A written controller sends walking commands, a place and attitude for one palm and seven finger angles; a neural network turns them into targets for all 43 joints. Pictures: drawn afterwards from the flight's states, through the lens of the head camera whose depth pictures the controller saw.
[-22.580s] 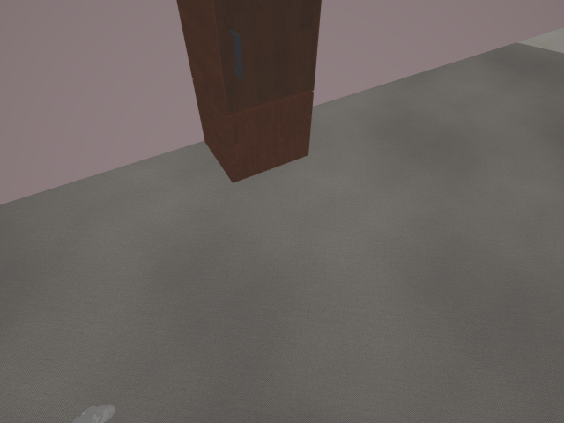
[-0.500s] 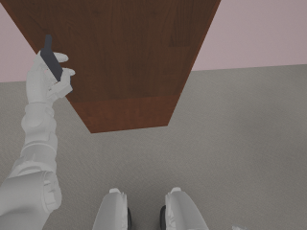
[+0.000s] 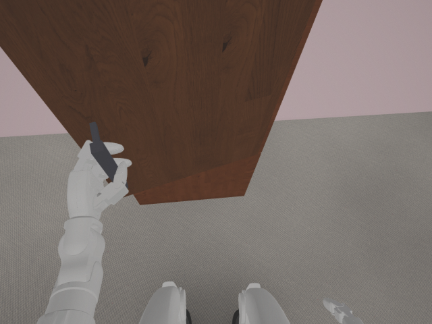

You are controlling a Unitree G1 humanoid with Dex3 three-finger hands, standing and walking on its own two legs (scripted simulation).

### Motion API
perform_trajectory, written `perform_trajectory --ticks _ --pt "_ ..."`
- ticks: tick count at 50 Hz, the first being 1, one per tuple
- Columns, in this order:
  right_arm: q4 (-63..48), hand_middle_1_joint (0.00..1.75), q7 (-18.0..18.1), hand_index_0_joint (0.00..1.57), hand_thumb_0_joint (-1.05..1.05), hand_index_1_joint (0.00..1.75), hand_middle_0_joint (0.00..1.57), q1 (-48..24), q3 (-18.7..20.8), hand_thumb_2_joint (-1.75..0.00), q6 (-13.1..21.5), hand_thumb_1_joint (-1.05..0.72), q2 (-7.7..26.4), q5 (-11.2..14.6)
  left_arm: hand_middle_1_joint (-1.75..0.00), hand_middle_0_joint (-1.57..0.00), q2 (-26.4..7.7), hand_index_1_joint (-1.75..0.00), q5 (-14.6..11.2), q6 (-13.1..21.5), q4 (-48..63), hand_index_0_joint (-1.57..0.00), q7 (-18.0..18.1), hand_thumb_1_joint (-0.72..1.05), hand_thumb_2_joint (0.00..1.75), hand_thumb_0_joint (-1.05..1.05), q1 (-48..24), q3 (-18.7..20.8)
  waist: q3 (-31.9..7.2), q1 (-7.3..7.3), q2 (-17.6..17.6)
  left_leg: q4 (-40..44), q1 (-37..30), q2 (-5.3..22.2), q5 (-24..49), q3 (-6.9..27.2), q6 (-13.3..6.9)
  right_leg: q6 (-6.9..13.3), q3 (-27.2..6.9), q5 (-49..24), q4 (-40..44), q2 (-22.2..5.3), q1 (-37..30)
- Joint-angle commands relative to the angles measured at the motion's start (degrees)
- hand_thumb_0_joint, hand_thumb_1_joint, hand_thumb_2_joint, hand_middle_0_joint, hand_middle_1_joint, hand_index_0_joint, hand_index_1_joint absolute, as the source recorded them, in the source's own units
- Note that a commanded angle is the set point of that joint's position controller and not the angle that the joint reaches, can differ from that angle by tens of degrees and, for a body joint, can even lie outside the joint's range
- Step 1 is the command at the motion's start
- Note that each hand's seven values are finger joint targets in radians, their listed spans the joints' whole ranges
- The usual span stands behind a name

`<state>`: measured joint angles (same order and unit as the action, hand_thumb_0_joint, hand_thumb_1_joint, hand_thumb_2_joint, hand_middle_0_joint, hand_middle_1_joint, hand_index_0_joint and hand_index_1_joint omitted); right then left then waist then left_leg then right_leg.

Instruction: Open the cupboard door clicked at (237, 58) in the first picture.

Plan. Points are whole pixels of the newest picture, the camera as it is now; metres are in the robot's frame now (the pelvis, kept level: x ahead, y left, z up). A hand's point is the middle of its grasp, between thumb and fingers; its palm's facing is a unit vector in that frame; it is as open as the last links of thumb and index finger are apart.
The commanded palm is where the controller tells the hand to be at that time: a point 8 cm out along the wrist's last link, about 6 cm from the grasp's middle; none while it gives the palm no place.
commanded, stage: pull the door open along its arc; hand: left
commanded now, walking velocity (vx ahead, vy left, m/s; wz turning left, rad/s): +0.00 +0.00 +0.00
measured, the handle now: (109, 159) +0.41 +0.21 +0.00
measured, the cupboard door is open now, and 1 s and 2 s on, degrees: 15 40 41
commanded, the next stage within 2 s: open thumb and fingers to let go in 0.54 s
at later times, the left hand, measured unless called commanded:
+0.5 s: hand (174, 245) +0.25 +0.07 +0.02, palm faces +0.47 -0.88 -0.02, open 6.0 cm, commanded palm +0.18 +0.11 +0.01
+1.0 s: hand (181, 248) +0.25 +0.06 +0.01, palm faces +0.50 -0.87 -0.03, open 9.2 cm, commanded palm +0.19 +0.10 +0.01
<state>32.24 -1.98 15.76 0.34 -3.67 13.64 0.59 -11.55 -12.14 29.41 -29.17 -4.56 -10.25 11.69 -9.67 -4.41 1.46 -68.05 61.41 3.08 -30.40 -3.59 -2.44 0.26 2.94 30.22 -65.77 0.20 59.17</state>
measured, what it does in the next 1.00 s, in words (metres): shifts its weight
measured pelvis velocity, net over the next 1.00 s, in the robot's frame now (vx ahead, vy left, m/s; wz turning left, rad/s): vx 0.00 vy -0.06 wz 0.10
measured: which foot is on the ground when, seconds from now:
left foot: down 0.00-1.00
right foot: down 0.00-1.00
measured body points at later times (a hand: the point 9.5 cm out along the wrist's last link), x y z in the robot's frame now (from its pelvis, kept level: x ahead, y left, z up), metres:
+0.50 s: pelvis +0.01 -0.05 +0.00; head +0.09 -0.05 +0.44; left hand +0.22 +0.12 +0.02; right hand +0.22 -0.22 -0.10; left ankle +0.01 +0.09 -0.64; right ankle +0.00 -0.12 -0.64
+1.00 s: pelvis +0.00 -0.06 -0.01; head +0.08 -0.08 +0.43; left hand +0.22 +0.10 +0.01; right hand +0.19 -0.27 -0.12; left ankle +0.01 +0.09 -0.64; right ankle +0.00 -0.12 -0.64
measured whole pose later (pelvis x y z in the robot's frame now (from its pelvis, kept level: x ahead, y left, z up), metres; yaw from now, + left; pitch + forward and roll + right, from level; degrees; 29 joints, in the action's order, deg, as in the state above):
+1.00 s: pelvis +0.00 -0.06 -0.01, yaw +6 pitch +20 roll +2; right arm 33.0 -0.3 10.0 0.3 5.2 10.9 -4.0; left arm 5.0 3.9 26.0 -8.7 29.9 15.5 -9.0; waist -11.5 -0.8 1.4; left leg -69.2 59.7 1.4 -29.5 1.6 2.9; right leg 5.7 7.9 34.4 -71.3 -1.2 57.3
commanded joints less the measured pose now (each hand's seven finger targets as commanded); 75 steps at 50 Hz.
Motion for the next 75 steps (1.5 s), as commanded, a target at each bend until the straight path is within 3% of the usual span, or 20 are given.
perform_trajectory --ticks 1,4,6,7,9,11,12,23,26,29,32,33,38,44,52,54,60,66,72,75 --pt "-7.70 0.30 -0.54 0.20 0.00 0.30 0.20 -0.98 2.96 -0.90 3.08 -0.90 6.39 -1.48 -1.35 -0.40 -0.72 -1.35 0.54 3.79 17.66 -0.40 16.89 0.90 0.90 0.00 9.02 3.84 -19.61 6.16 -1.81 8.19 -15.39 -1.61 26.67 4.68 2.95 1.01 1.56 -22.53 4.38 1.54 -14.68" --pt "-8.56 0.30 -1.39 0.20 0.00 0.30 0.20 -2.92 2.85 -0.90 3.00 -0.90 4.91 -2.82 -1.35 -0.40 2.28 -1.35 6.44 4.92 22.02 -0.40 25.70 0.90 0.90 0.00 14.99 0.96 -19.92 7.39 0.06 7.68 -14.77 -2.22 25.65 4.11 3.34 1.37 1.05 -22.99 2.94 1.01 -15.38" --pt "-8.86 0.30 -1.63 0.20 0.00 0.30 0.20 -3.80 2.77 -0.90 2.78 -0.90 4.19 -3.52 -1.35 -0.40 2.27 -1.35 10.71 5.09 23.93 -0.40 31.05 0.90 0.90 0.00 19.26 0.03 -19.78 8.08 -1.92 7.19 -13.72 -2.47 24.91 4.48 3.21 1.54 0.71 -23.24 2.60 1.20 -16.10" --pt "-9.02 0.30 -1.76 0.20 0.00 0.30 0.20 -4.57 2.52 -0.90 2.73 -0.90 3.62 -3.57 -1.35 -0.40 5.53 -1.35 12.31 4.81 24.19 -0.40 32.78 0.90 0.90 0.00 20.38 -3.33 -19.58 7.29 -1.22 7.04 -14.03 -2.64 23.88 4.28 3.16 1.44 0.65 -22.74 2.71 1.07 -15.27" --pt "-8.93 0.30 -1.44 0.20 0.00 0.30 0.20 -5.27 2.31 -0.90 2.99 -0.90 3.09 -3.84 -1.35 -0.40 7.37 -1.35 14.14 4.16 25.41 -0.40 34.60 0.90 0.90 0.00 20.80 -5.86 -18.53 6.62 -2.65 7.01 -13.68 -3.00 21.30 4.34 3.12 1.37 0.60 -21.73 3.63 0.97 -15.45" --pt "-9.09 0.30 -0.74 0.20 0.00 0.30 0.20 -5.53 2.25 -0.90 3.54 -0.90 2.51 -4.03 -1.35 -0.40 9.26 -1.35 15.31 3.60 26.71 -0.40 34.95 0.90 0.90 0.00 22.84 -8.49 -19.00 5.91 -4.85 6.72 -14.02 -3.16 20.78 4.39 2.73 1.24 0.14 -22.64 4.68 1.11 -16.56" --pt "-9.15 0.30 -0.51 0.20 0.00 0.30 0.20 -6.40 2.11 -0.90 3.85 -0.90 2.23 -3.99 -1.35 -0.40 10.71 -1.35 15.34 3.40 27.67 -0.40 35.07 0.90 0.90 0.00 23.52 -9.99 -18.80 5.97 -3.45 6.84 -14.40 -3.34 20.11 4.13 2.76 1.18 0.07 -22.44 5.02 0.90 -16.55" --pt "-9.79 0.30 1.00 0.20 0.00 0.30 0.20 -9.09 0.78 -0.90 8.37 -0.90 0.40 -4.80 -1.35 -0.40 17.64 -1.35 18.86 0.25 33.23 -0.40 34.60 0.90 0.90 0.00 35.54 -20.31 -16.23 4.56 -5.39 5.30 -11.73 -4.12 16.05 4.18 2.54 0.18 -2.13 -26.36 7.92 -0.97 -19.18" --pt "-9.49 0.30 1.21 0.20 0.00 0.30 0.20 -9.23 0.57 -0.90 10.00 -0.90 0.38 -5.05 -1.35 -0.40 20.03 -1.35 20.04 0.02 34.49 -0.40 34.45 0.90 0.90 0.00 33.85 -24.22 -15.60 2.97 -6.36 3.69 -9.67 -4.31 14.63 4.85 2.45 -0.31 -3.69 -28.06 8.05 -1.83 -18.82" --pt "-9.09 0.30 1.22 0.20 0.00 0.30 0.20 -9.85 0.53 -0.90 11.43 -0.90 0.66 -5.15 -1.35 -0.40 22.36 -1.35 20.25 -0.02 34.87 -0.40 34.61 0.90 0.90 0.00 32.90 -27.03 -16.32 2.70 -6.38 2.49 -8.23 -4.58 12.77 5.25 2.56 -0.65 -4.81 -27.01 8.00 -2.60 -18.26" --pt "-7.50 0.30 1.83 0.20 0.00 0.30 0.20 -9.23 1.03 -0.90 11.94 -0.90 1.13 -5.17 -1.35 -0.40 18.60 -1.35 20.22 0.20 34.29 -0.40 36.01 0.90 0.90 0.00 22.43 -23.89 -15.13 1.01 -7.71 0.38 -5.48 -4.42 10.70 5.70 2.74 -1.14 -7.19 -24.90 8.63 -3.63 -16.96" --pt "-7.44 0.30 2.07 0.20 0.00 0.30 0.20 -9.45 1.26 -0.90 11.99 -0.90 1.03 -5.12 -1.34 -0.40 17.87 -1.34 19.85 0.29 33.14 -0.40 36.23 0.83 0.87 0.00 23.30 -22.21 -15.77 1.93 -7.57 0.13 -4.38 -4.55 9.82 5.65 2.90 -1.33 -8.31 -23.53 9.08 -3.99 -17.89" --pt "-7.82 0.30 2.28 0.20 0.00 0.30 0.20 -8.51 1.70 -0.90 11.77 -0.90 1.04 -4.60 -1.30 -0.37 16.71 -1.30 18.62 0.18 33.19 -0.37 35.35 0.48 0.72 0.00 23.96 -21.22 -19.34 2.78 -8.10 0.59 -3.68 -4.54 10.59 5.37 2.85 -1.97 -10.60 -27.29 9.78 -5.20 -22.96" --pt "-7.73 0.30 2.20 0.20 0.00 0.30 0.20 -8.30 1.65 -0.90 11.46 -0.90 1.41 -4.32 -1.26 -0.34 16.75 -1.26 17.04 -0.17 32.87 -0.34 34.60 0.06 0.54 0.00 22.16 -21.18 -16.91 2.08 -9.10 1.45 -3.92 -4.30 9.43 5.62 2.65 -2.15 -10.07 -24.28 10.72 -4.89 -21.86" --pt "-7.52 0.30 1.91 0.20 0.00 0.30 0.20 -8.98 1.62 -0.90 11.77 -0.90 1.68 -4.56 -1.20 -0.30 17.21 -1.20 17.69 0.94 31.40 -0.30 35.09 -0.50 0.30 0.00 19.79 -21.66 -16.42 2.61 -6.89 1.82 -4.91 -4.33 8.25 5.60 2.28 -1.18 -8.52 -16.22 10.34 -4.01 -17.95" --pt "-7.69 0.30 1.87 0.20 0.00 0.30 0.20 -8.91 1.68 -0.90 11.81 -0.90 1.66 -4.43 -1.20 -0.30 16.89 -1.20 17.41 0.97 31.70 -0.30 35.26 -0.50 0.30 0.00 20.96 -21.18 -17.15 3.15 -6.43 2.27 -5.83 -4.37 8.40 5.45 2.35 -0.90 -7.72 -15.46 10.10 -3.67 -17.87" --pt "-8.28 0.30 1.80 0.20 0.00 0.30 0.20 -9.45 1.21 -0.90 11.72 -0.90 1.81 -4.55 -0.90 -0.25 18.29 -0.90 18.26 0.04 31.49 -0.25 36.48 -0.50 0.30 0.00 18.55 -22.66 -15.49 3.04 -5.55 3.43 -8.29 -4.38 7.42 5.46 1.93 0.29 -4.05 -8.64 9.40 -1.84 -13.16" --pt "-8.78 0.30 1.87 0.20 0.00 0.30 0.20 -9.21 0.86 -0.90 11.67 -0.90 1.67 -4.75 -0.60 -0.20 19.42 -0.60 20.25 -1.53 30.43 -0.20 37.74 -0.50 0.30 0.00 18.42 -23.81 -16.18 3.34 -4.03 4.51 -10.64 -4.26 9.59 5.74 1.85 1.08 -1.41 -10.00 7.87 -0.81 -11.74" --pt "-8.92 0.30 1.66 0.20 0.00 0.30 0.20 -9.90 0.47 -0.90 11.24 -0.90 1.53 -4.69 -0.30 -0.15 21.03 -0.30 19.74 -3.10 30.55 -0.15 38.23 -0.50 0.30 0.00 18.78 -24.46 -15.98 3.86 -3.83 5.26 -12.14 -4.15 10.60 5.96 2.08 1.33 0.10 -10.33 7.24 -0.20 -10.95" --pt "-9.10 0.30 1.48 0.20 0.00 0.30 0.20 -10.02 0.43 -0.90 11.19 -0.90 1.41 -4.72 -0.30 -0.15 21.92 -0.30 19.60 -3.69 31.27 -0.15 38.39 -0.50 0.30 0.00 19.63 -24.89 -16.89 4.10 -3.62 5.30 -12.80 -4.17 11.15 5.86 2.20 1.37 0.41 -10.79 7.04 0.00 -11.15"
